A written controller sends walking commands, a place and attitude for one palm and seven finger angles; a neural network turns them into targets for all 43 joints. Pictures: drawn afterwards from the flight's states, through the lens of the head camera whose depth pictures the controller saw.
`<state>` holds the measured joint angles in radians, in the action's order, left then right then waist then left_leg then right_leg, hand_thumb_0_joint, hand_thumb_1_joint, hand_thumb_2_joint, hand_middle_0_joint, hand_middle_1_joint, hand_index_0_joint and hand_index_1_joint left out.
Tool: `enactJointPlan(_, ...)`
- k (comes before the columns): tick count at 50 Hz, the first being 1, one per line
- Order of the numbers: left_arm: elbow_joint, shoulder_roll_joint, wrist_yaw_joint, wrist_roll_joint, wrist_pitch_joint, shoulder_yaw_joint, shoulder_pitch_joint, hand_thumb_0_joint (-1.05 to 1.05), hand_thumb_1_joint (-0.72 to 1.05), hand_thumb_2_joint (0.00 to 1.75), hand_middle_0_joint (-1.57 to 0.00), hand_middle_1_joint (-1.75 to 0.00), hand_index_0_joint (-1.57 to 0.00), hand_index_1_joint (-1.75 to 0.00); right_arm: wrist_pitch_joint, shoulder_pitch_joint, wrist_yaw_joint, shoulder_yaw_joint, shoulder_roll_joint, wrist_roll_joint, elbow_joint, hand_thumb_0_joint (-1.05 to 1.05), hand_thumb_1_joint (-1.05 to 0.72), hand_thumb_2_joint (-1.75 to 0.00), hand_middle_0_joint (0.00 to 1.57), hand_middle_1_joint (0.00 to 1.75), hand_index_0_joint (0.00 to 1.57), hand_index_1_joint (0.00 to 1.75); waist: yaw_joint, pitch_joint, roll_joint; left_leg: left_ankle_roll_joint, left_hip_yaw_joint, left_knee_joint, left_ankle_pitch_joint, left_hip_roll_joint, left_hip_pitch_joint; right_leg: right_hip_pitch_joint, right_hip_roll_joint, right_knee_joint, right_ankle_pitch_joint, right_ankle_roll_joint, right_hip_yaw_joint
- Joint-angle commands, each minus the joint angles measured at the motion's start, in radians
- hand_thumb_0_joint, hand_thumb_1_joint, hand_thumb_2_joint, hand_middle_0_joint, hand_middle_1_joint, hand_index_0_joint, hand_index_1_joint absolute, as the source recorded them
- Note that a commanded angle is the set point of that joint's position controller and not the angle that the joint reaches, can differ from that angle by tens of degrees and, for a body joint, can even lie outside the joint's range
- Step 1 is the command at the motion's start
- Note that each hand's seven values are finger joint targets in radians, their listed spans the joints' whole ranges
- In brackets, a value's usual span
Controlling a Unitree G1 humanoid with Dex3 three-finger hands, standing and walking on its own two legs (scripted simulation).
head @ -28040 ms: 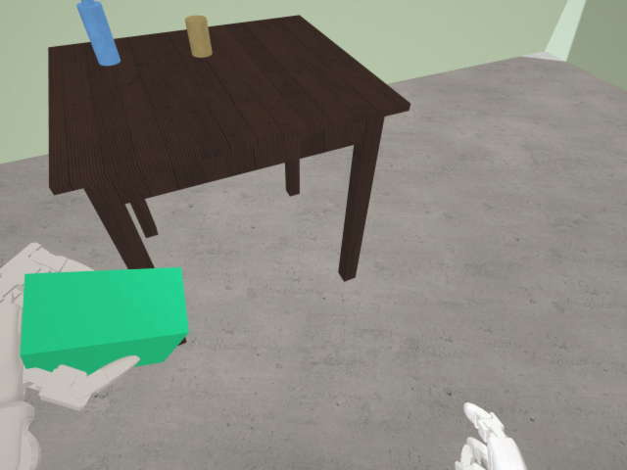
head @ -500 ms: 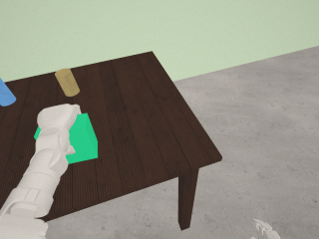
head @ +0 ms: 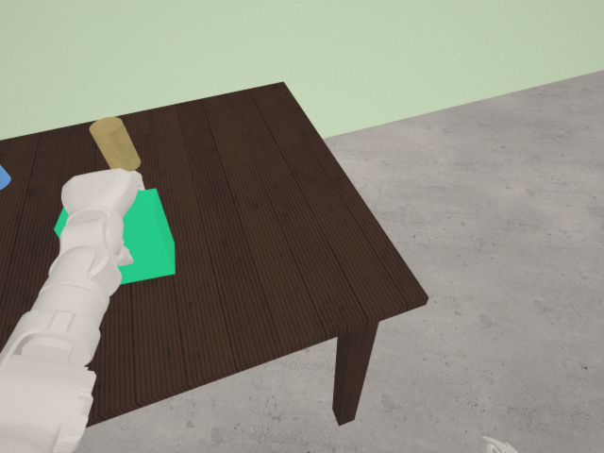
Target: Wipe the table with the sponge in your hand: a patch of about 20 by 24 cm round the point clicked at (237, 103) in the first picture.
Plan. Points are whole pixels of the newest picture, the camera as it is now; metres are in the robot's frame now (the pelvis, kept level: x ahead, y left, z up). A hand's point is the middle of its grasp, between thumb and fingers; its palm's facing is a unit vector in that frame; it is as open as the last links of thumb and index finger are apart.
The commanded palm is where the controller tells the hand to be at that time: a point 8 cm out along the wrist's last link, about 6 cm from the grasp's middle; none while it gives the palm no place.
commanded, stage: wipe forward along the middle lane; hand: left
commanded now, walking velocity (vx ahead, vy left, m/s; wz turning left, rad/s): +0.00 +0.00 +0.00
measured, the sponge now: (127, 249) +0.39 +0.30 +0.05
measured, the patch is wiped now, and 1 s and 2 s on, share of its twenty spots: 1.00 1.00 1.00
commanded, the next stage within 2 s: slide back across to the first lane in 0.24 s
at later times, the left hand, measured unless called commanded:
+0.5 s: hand (117, 201) +0.44 +0.31 +0.10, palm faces -0.11 +0.00 -0.99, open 10.3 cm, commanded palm +0.42 +0.31 +0.14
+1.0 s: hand (58, 220) +0.39 +0.38 +0.10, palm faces -0.12 -0.02 -0.99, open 10.3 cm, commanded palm +0.38 +0.37 +0.15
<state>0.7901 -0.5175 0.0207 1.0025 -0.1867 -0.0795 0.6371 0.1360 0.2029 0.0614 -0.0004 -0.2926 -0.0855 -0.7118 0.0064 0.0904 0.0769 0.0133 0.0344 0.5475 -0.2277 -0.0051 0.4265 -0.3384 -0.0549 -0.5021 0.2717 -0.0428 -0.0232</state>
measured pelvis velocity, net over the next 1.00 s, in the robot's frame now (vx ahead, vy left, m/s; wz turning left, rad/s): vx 0.03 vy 0.02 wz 0.00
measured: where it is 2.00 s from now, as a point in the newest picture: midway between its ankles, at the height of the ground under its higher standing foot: outside the picture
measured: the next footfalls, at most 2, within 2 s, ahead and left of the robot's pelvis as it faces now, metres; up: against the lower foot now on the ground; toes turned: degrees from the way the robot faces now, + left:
none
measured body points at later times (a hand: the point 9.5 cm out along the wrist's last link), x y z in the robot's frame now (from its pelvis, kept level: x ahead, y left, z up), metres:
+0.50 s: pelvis +0.01 +0.01 +0.00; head +0.05 +0.00 +0.45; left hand +0.44 +0.31 +0.15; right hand +0.09 -0.26 -0.13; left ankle +0.03 +0.11 -0.73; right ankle -0.01 -0.10 -0.73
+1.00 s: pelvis +0.03 +0.02 +0.00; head +0.06 +0.00 +0.45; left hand +0.40 +0.37 +0.16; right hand +0.17 -0.25 -0.11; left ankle +0.03 +0.11 -0.73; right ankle -0.01 -0.10 -0.73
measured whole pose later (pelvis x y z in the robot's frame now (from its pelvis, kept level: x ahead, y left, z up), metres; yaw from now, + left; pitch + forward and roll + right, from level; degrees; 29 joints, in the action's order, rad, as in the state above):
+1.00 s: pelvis +0.03 +0.02 +0.00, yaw +0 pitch +6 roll -2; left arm 0.70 -0.65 -0.06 1.00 -0.10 0.07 0.52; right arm 0.16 0.18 0.05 0.01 -0.30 -0.07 -0.67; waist 0.02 0.07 0.06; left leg 0.04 0.03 0.52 -0.26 -0.02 0.37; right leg -0.25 -0.04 -0.42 0.28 -0.02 -0.01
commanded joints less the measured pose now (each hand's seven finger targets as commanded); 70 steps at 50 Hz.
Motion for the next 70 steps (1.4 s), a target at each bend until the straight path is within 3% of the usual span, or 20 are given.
enactJointPlan(1, -0.020, -0.202, 0.030, 0.031, -0.006, 0.032, 0.311, 0.00, 0.10, 1.30, -1.20, -1.60, -1.20, -1.60, -0.029, -0.045, 0.007, 0.043, -0.137, -0.001, 0.120, 0.00, -0.90, -0.90, 0.20, 0.30, 0.20, 0.30, -0.027, 0.179, -0.109, 0.046, -0.018, -0.043, 0.099, -0.026, -0.124, 0.010, 0.015, 0.094, -0.171, -0.011, 0.029)
enactJointPlan(6, 0.001, -0.189, 0.036, 0.036, 0.002, 0.014, 0.376, 0.00, 0.10, 1.30, -1.20, -1.60, -1.20, -1.60, -0.027, -0.023, 0.005, 0.046, -0.139, 0.003, 0.115, 0.00, -0.90, -0.90, 0.20, 0.30, 0.20, 0.30, -0.042, 0.204, -0.104, 0.046, -0.014, -0.035, 0.116, -0.021, -0.136, -0.005, 0.013, 0.087, -0.183, -0.012, 0.024)
enactJointPlan(8, 0.018, -0.250, 0.038, 0.037, 0.006, 0.073, 0.366, 0.00, 0.10, 1.30, -1.20, -1.60, -1.20, -1.60, -0.025, -0.023, 0.007, 0.044, -0.143, 0.005, 0.113, 0.00, -0.90, -0.90, 0.20, 0.30, 0.20, 0.30, -0.024, 0.221, -0.105, 0.043, -0.003, -0.040, 0.139, -0.018, -0.125, 0.006, 0.011, 0.085, -0.203, -0.020, 0.027)
enactJointPlan(9, 0.019, -0.197, 0.038, 0.033, 0.006, 0.014, 0.395, 0.00, 0.10, 1.30, -1.20, -1.60, -1.20, -1.60, -0.024, -0.015, 0.007, 0.045, -0.140, 0.005, 0.114, 0.00, -0.90, -0.90, 0.20, 0.30, 0.20, 0.30, -0.048, 0.207, -0.106, 0.047, -0.011, -0.033, 0.128, -0.022, -0.128, 0.000, 0.012, 0.083, -0.200, -0.011, 0.024)
enactJointPlan(13, 0.058, -0.291, 0.040, 0.046, 0.004, 0.073, 0.462, 0.00, 0.10, 1.30, -1.20, -1.60, -1.20, -1.60, -0.024, -0.002, 0.010, 0.040, -0.149, 0.005, 0.098, 0.00, -0.90, -0.90, 0.20, 0.30, 0.20, 0.30, -0.045, 0.205, -0.089, 0.043, 0.000, -0.044, 0.114, -0.017, -0.106, -0.019, 0.011, 0.088, -0.168, -0.017, 0.027)
enactJointPlan(15, 0.085, -0.220, 0.037, 0.060, 0.003, 0.006, 0.477, 0.00, 0.10, 1.30, -1.20, -1.60, -1.20, -1.60, -0.025, 0.021, 0.006, 0.048, -0.146, 0.007, 0.091, 0.00, -0.90, -0.90, 0.20, 0.30, 0.20, 0.30, -0.068, 0.202, -0.083, 0.044, -0.003, -0.029, 0.122, -0.014, -0.129, -0.051, 0.009, 0.080, -0.164, -0.013, 0.018)
enactJointPlan(17, 0.088, -0.218, 0.037, 0.065, 0.005, 0.011, 0.459, 0.00, 0.10, 1.30, -1.20, -1.60, -1.20, -1.60, -0.023, 0.032, 0.002, 0.051, -0.144, 0.011, 0.094, 0.00, -0.90, -0.90, 0.20, 0.30, 0.20, 0.30, -0.058, 0.244, -0.070, 0.041, -0.002, -0.021, 0.155, -0.014, -0.145, -0.037, 0.007, 0.073, -0.190, -0.017, 0.018)
enactJointPlan(20, 0.044, -0.289, 0.039, 0.057, 0.023, 0.083, 0.418, 0.00, 0.10, 1.30, -1.20, -1.60, -1.20, -1.60, -0.017, 0.037, 0.000, 0.058, -0.148, 0.017, 0.101, 0.00, -0.90, -0.90, 0.20, 0.30, 0.20, 0.30, -0.026, 0.316, -0.063, 0.042, -0.001, -0.017, 0.224, -0.013, -0.166, 0.035, 0.007, 0.062, -0.266, -0.022, 0.019)
enactJointPlan(23, -0.015, -0.330, 0.041, 0.040, 0.030, 0.128, 0.395, 0.00, 0.10, 1.30, -1.20, -1.60, -1.20, -1.60, -0.014, 0.010, 0.001, 0.054, -0.148, 0.013, 0.116, 0.00, -0.90, -0.90, 0.20, 0.30, 0.20, 0.30, -0.006, 0.310, -0.057, 0.045, -0.001, -0.033, 0.248, -0.014, -0.164, 0.073, 0.009, 0.072, -0.303, -0.027, 0.025)
enactJointPlan(26, -0.044, -0.340, 0.048, 0.047, 0.021, 0.121, 0.398, 0.00, 0.10, 1.30, -1.20, -1.60, -1.20, -1.60, -0.014, 0.002, -0.003, 0.056, -0.150, 0.008, 0.115, 0.00, -0.90, -0.90, 0.20, 0.30, 0.20, 0.30, -0.016, 0.267, -0.062, 0.050, -0.005, -0.045, 0.235, -0.014, -0.177, 0.064, 0.007, 0.083, -0.272, -0.020, 0.015)
enactJointPlan(28, -0.096, -0.406, 0.048, 0.052, 0.017, 0.175, 0.388, 0.00, 0.10, 1.30, -1.20, -1.60, -1.20, -1.60, -0.016, -0.017, -0.003, 0.052, -0.151, 0.009, 0.123, 0.00, -0.90, -0.90, 0.20, 0.30, 0.20, 0.30, 0.011, 0.298, -0.012, 0.048, 0.002, -0.059, 0.270, -0.017, -0.194, 0.095, 0.008, 0.084, -0.284, -0.031, 0.020)
enactJointPlan(31, -0.091, -0.387, 0.044, 0.054, -0.003, 0.158, 0.333, 0.00, 0.10, 1.30, -1.20, -1.60, -1.20, -1.60, -0.014, -0.021, -0.008, 0.055, -0.150, 0.009, 0.124, 0.00, -0.90, -0.90, 0.20, 0.30, 0.20, 0.30, 0.005, 0.271, -0.046, 0.052, -0.010, -0.060, 0.263, -0.021, -0.195, 0.114, 0.009, 0.095, -0.292, -0.023, 0.018)
enactJointPlan(33, -0.102, -0.441, 0.033, 0.048, -0.003, 0.206, 0.320, 0.00, 0.10, 1.30, -1.20, -1.60, -1.20, -1.60, -0.012, -0.037, -0.007, 0.051, -0.154, 0.009, 0.126, 0.00, -0.90, -0.90, 0.20, 0.30, 0.20, 0.30, 0.019, 0.276, -0.042, 0.051, -0.004, -0.068, 0.278, -0.020, -0.194, 0.134, 0.011, 0.095, -0.309, -0.029, 0.022)
enactJointPlan(37, -0.140, -0.416, 0.006, 0.053, 0.007, 0.184, 0.248, 0.00, 0.10, 1.30, -1.20, -1.60, -1.20, -1.60, -0.009, -0.038, -0.014, 0.053, -0.151, 0.009, 0.140, 0.00, -0.90, -0.90, 0.20, 0.30, 0.20, 0.30, 0.014, 0.270, -0.030, 0.050, -0.008, -0.058, 0.324, -0.022, -0.215, 0.148, 0.013, 0.091, -0.363, -0.026, 0.018)
enactJointPlan(43, -0.229, -0.478, -0.042, 0.021, 0.049, 0.244, 0.211, 0.00, 0.10, 1.30, -1.20, -1.60, -1.20, -1.60, -0.003, -0.061, -0.008, 0.050, -0.157, 0.011, 0.159, 0.00, -0.90, -0.90, 0.20, 0.30, 0.20, 0.30, 0.014, 0.256, -0.022, 0.055, -0.006, -0.051, 0.370, -0.027, -0.233, 0.167, 0.018, 0.095, -0.439, -0.030, 0.027)
enactJointPlan(51, -0.246, -0.455, -0.075, 0.035, 0.117, 0.202, 0.276, 0.00, 0.10, 1.30, -1.20, -1.60, -1.20, -1.60, -0.004, -0.032, 0.003, 0.062, -0.157, 0.014, 0.142, 0.00, -0.90, -0.90, 0.20, 0.30, 0.20, 0.30, -0.018, 0.234, 0.013, 0.054, 0.006, -0.037, 0.372, -0.021, -0.299, 0.068, 0.011, 0.108, -0.352, -0.032, 0.010)
enactJointPlan(58, -0.331, -0.406, -0.063, -0.008, 0.164, 0.219, 0.158, 0.00, 0.10, 1.30, -1.20, -1.60, -1.20, -1.60, -0.005, -0.051, -0.004, 0.065, -0.148, 0.014, 0.167, 0.00, -0.90, -0.90, 0.20, 0.30, 0.20, 0.30, 0.017, 0.301, 0.020, 0.042, 0.032, -0.028, 0.462, -0.012, -0.334, 0.078, 0.007, 0.095, -0.363, -0.042, 0.008)
enactJointPlan(59, -0.346, -0.360, -0.057, -0.019, 0.160, 0.186, 0.126, 0.00, 0.10, 1.30, -1.20, -1.60, -1.20, -1.60, -0.004, -0.046, -0.006, 0.071, -0.146, 0.017, 0.168, 0.00, -0.90, -0.90, 0.20, 0.30, 0.20, 0.30, 0.009, 0.302, 0.001, 0.044, 0.028, -0.022, 0.451, -0.011, -0.343, 0.076, 0.005, 0.094, -0.357, -0.035, 0.004)
enactJointPlan(63, -0.360, -0.414, -0.028, -0.036, 0.124, 0.266, 0.039, 0.00, 0.10, 1.30, -1.20, -1.60, -1.20, -1.60, 0.001, -0.086, -0.013, 0.060, -0.151, 0.013, 0.175, 0.00, -0.90, -0.90, 0.20, 0.30, 0.20, 0.30, 0.039, 0.264, -0.024, 0.042, 0.028, -0.047, 0.389, -0.016, -0.274, 0.110, 0.008, 0.094, -0.344, -0.038, 0.009)
enactJointPlan(70, -0.331, -0.372, -0.024, -0.008, 0.056, 0.205, 0.014, 0.00, 0.10, 1.30, -1.20, -1.60, -1.20, -1.60, 0.004, -0.093, -0.017, 0.052, -0.146, 0.009, 0.168, 0.00, -0.90, -0.90, 0.20, 0.30, 0.20, 0.30, 0.025, 0.197, -0.011, 0.041, 0.031, -0.073, 0.269, -0.018, -0.244, 0.085, 0.005, 0.111, -0.218, -0.036, -0.001)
